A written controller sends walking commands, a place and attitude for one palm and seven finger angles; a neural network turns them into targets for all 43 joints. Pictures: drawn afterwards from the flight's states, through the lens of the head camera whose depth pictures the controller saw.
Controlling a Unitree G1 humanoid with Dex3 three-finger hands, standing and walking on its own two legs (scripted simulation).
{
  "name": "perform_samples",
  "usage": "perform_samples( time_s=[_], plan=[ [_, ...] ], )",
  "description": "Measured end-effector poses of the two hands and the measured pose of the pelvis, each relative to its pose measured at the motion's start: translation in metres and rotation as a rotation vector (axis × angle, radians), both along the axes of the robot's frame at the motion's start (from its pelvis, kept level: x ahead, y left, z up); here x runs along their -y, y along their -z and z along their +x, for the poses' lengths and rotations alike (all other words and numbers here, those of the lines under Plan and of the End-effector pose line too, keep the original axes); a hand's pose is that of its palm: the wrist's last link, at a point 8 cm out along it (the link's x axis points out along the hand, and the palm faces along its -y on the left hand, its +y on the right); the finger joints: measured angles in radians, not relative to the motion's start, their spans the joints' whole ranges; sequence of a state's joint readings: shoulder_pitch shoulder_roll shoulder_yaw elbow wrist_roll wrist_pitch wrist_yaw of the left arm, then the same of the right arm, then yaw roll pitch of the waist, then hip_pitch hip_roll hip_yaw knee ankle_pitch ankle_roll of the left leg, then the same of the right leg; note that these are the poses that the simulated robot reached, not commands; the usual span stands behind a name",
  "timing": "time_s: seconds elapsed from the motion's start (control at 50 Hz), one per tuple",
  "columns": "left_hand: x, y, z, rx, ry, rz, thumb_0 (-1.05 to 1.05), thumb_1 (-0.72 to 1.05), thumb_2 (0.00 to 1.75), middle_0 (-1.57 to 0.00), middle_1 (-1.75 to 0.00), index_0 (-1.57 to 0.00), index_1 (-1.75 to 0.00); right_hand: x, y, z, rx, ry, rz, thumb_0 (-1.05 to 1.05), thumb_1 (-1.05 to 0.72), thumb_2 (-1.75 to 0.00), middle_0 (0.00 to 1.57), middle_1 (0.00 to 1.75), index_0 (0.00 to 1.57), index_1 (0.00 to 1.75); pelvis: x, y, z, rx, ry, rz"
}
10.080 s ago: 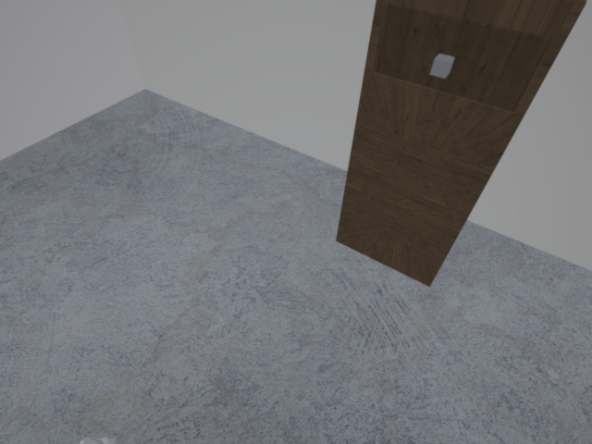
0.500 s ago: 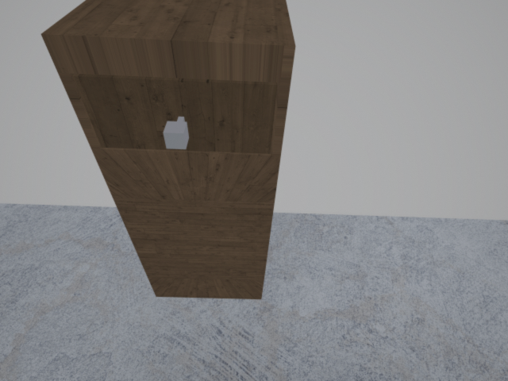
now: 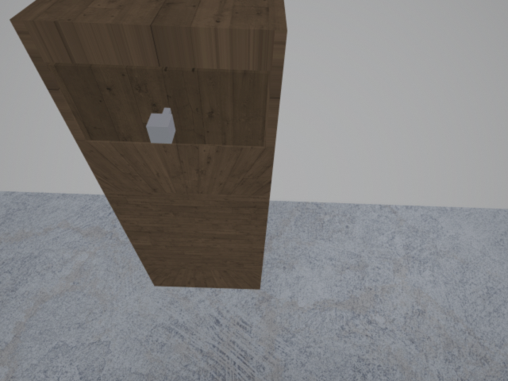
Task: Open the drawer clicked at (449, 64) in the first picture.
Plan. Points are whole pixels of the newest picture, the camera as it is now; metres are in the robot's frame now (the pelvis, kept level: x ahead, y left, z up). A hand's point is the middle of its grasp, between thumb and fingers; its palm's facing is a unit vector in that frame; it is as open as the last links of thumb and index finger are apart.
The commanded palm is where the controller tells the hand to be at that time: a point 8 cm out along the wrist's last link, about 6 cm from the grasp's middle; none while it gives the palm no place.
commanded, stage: come to a stop and stand still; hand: left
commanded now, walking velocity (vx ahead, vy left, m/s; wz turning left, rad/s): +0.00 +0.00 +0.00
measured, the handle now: (163, 122) +0.53 +0.21 +0.11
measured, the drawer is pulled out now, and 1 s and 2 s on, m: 0.00 0.00 0.00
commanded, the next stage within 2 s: look again from close up in 0.64 s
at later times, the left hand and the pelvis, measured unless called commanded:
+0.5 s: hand out of the picture -0.06 +0.21 -0.17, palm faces +0.03 -0.98 -0.20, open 7.4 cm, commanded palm none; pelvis -0.06 +0.03 +0.00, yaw +1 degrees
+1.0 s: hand out of the picture -0.07 +0.17 -0.17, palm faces +0.05 -0.99 -0.12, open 7.4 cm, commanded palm none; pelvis -0.05 +0.03 +0.00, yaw +0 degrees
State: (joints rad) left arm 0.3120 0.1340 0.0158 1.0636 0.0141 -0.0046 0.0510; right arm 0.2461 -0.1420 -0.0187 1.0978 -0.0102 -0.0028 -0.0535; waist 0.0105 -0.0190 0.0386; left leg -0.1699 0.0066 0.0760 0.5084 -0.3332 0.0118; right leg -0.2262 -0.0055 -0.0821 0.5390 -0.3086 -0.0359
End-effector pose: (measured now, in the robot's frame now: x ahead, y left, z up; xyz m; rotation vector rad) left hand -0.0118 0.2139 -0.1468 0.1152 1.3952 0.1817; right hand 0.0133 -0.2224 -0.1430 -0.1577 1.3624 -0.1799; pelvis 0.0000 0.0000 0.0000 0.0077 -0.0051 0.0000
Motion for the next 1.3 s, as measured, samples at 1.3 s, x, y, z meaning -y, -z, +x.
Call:
perform_samples(
  time_s=[1.3],
  plan=[
    [-0.012,-0.003,-0.04,0.004,0.02,-0.037,0.01,0.92,0.9,-0.2,-0.3,-0.2,-0.3,-0.038,-0.003,-0.061,-0.024,-0.001,0.049,0.01,-0.91,-0.9,0.2,0.3,0.2,0.3,-0.023,-0.006,-0.033,0.02,0.001,-0.008]
  ],
)
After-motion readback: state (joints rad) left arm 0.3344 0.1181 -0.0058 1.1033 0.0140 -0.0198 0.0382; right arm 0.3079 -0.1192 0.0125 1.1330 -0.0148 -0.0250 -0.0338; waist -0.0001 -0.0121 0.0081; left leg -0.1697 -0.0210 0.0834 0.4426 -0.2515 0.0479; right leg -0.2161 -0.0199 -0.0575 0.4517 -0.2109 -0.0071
